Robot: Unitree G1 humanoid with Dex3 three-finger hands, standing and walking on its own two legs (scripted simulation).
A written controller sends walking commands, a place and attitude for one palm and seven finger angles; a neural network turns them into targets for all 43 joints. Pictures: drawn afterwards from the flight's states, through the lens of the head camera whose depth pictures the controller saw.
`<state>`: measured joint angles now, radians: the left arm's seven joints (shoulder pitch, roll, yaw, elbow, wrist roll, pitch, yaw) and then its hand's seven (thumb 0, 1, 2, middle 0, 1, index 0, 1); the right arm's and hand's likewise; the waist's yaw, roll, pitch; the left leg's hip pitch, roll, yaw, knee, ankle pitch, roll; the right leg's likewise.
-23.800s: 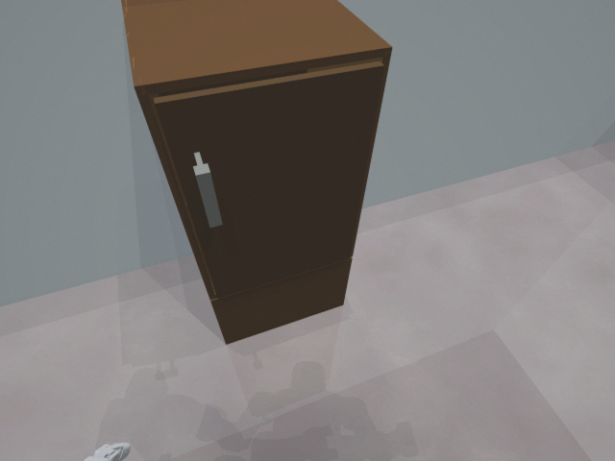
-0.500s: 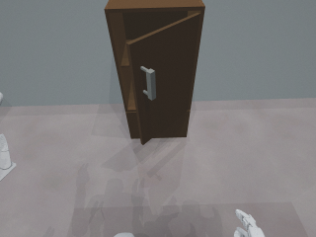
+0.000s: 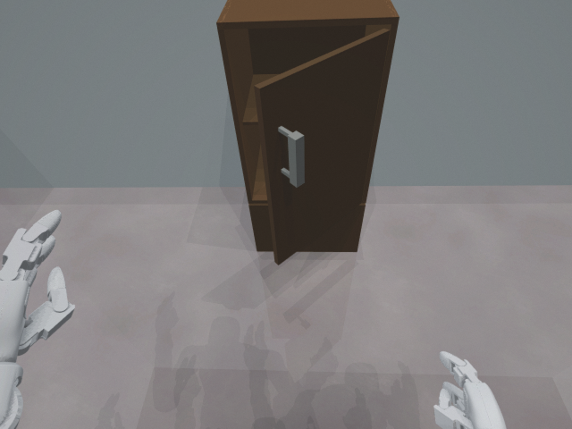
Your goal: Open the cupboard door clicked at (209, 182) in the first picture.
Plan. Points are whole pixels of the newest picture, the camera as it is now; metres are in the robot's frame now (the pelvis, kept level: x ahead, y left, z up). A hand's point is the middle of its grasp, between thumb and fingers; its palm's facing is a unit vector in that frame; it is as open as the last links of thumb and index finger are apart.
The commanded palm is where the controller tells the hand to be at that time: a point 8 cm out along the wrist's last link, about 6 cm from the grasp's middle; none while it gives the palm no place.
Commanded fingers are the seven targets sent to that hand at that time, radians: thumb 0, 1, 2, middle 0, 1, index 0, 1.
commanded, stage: let the arm hang, fingers relaxed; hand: left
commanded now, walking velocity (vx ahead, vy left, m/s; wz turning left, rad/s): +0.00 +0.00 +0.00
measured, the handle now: (290, 156) +0.67 +0.04 -0.01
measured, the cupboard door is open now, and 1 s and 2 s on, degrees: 44 44 44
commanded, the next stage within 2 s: look to check the result in 1.04 s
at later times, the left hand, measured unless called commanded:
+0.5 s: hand out of the picture -0.04 +0.22 -0.16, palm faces +0.03 -0.97 -0.25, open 7.2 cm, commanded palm none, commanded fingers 0.00 0.90 0.90 -0.20 -0.30 -0.20 -0.30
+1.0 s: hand out of the picture +0.02 +0.21 -0.16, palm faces +0.02 -0.98 -0.20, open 7.3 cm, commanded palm none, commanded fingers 0.00 0.90 0.90 -0.20 -0.30 -0.20 -0.30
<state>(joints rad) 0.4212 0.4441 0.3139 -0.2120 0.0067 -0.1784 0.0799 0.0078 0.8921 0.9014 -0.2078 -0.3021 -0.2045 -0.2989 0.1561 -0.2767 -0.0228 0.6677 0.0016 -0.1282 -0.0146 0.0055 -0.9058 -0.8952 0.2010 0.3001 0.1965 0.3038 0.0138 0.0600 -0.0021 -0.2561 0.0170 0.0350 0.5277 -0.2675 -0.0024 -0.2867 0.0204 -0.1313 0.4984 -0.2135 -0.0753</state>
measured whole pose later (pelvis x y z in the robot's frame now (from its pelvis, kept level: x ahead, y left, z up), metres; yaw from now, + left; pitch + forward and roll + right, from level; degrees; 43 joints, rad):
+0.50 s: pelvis -0.02 +0.02 +0.01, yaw +1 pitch -2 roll +0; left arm 0.31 0.20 0.02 1.09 0.01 0.02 0.02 0.00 0.95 0.90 -0.20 -0.30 -0.20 -0.30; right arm 0.34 -0.16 0.00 1.09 -0.03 0.04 -0.01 0.00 -0.91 -0.89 0.20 0.30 0.20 0.30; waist -0.01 0.02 0.07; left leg -0.23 -0.01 0.03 0.45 -0.19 0.03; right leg -0.25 0.00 -0.14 0.41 -0.14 -0.05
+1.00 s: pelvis -0.01 +0.03 +0.01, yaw +0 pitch -2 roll +0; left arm 0.21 0.16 0.02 1.13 0.01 -0.01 0.02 0.01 0.92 0.90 -0.20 -0.30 -0.20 -0.30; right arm 0.27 -0.15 0.00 1.12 -0.03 0.00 -0.02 0.00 -0.91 -0.89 0.20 0.30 0.20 0.30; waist -0.01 0.01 0.04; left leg -0.17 -0.03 0.05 0.39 -0.19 0.04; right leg -0.22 -0.02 -0.11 0.39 -0.15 -0.03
